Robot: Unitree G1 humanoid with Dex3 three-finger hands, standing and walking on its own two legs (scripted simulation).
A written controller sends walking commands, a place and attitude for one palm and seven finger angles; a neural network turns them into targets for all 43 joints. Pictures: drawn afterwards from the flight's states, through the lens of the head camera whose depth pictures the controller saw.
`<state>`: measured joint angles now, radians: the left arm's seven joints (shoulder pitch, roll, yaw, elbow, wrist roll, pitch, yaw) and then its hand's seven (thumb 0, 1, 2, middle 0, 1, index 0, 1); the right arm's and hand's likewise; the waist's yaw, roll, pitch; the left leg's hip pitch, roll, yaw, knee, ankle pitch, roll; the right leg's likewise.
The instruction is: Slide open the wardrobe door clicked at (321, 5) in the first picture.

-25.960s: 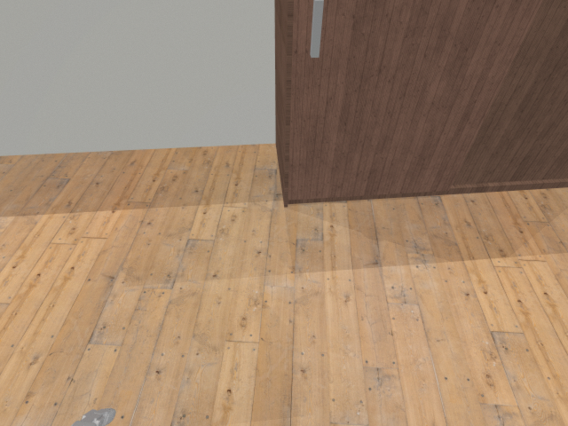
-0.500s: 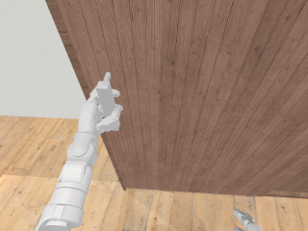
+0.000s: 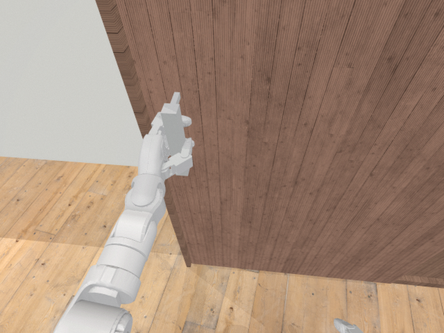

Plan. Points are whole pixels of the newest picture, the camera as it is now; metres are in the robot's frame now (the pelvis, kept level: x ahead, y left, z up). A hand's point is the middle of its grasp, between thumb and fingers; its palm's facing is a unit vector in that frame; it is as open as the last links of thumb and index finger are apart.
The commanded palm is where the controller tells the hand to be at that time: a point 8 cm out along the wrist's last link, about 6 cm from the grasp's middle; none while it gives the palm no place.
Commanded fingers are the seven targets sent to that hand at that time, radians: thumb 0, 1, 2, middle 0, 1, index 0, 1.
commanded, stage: tug the door sideways, standing still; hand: left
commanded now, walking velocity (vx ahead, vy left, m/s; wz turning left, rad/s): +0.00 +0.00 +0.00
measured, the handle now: (179, 135) +0.46 +0.11 +0.11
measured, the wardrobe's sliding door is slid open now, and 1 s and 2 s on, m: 0.01 0.04 0.21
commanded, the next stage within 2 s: step sideways, sliding the door along in 0.20 s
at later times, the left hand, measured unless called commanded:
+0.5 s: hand (199, 157) +0.40 +0.06 +0.11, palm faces -0.06 -0.99 -0.10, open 6.4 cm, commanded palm +0.38 +0.10 +0.11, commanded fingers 0.00 0.90 0.90 -0.45 -1.40 -0.45 -1.40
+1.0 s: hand (206, 155) +0.40 +0.05 +0.11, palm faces +0.11 -0.99 -0.06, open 6.3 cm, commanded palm +0.37 +0.04 +0.11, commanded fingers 0.00 0.90 0.90 -0.45 -1.40 -0.45 -1.40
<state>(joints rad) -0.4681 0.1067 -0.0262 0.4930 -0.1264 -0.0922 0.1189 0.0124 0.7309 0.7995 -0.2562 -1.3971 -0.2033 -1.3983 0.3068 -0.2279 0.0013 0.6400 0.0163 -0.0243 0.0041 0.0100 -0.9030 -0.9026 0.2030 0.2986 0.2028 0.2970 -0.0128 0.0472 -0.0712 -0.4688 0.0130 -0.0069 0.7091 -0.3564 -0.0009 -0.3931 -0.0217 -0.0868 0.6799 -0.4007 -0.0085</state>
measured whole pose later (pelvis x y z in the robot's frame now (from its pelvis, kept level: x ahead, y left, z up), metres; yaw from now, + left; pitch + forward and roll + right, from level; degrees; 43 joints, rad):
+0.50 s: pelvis -0.01 -0.01 +0.00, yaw -3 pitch +3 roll +0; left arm -0.53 0.16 -0.04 0.58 -0.12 -0.13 0.09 0.00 0.64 0.78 -0.36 -1.34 -0.29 -1.40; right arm 0.23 -0.21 0.01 0.64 0.02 0.01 -0.09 0.01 -0.90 -0.90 0.20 0.30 0.20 0.30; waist -0.01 0.03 0.01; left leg -0.39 0.05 0.04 0.69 -0.35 -0.01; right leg -0.37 0.01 -0.03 0.73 -0.38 -0.01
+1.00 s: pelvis -0.01 -0.09 +0.00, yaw -2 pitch -3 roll +0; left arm -0.54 0.21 -0.01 0.43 -0.11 -0.13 0.15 0.01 0.69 0.84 -0.38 -1.39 -0.25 -1.40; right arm 0.12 -0.22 -0.02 0.66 0.02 -0.01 -0.08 0.01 -0.90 -0.90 0.20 0.30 0.20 0.30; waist 0.07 -0.03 0.22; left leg -0.28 0.08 0.15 0.65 -0.33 0.02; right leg -0.47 0.07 -0.01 1.19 -0.46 -0.03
